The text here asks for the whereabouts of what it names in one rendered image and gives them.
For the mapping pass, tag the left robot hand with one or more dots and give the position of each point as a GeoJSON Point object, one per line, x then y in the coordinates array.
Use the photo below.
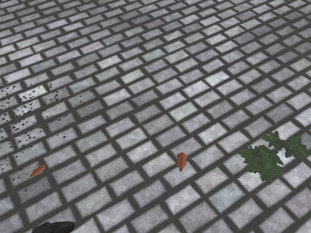
{"type": "Point", "coordinates": [55, 227]}

